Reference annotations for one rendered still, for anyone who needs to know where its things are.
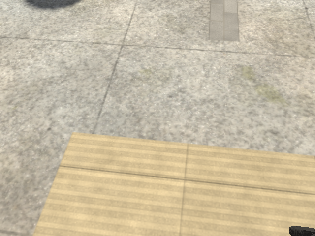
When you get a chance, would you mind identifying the right robot hand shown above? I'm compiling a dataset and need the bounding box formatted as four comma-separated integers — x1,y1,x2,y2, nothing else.
288,226,315,236

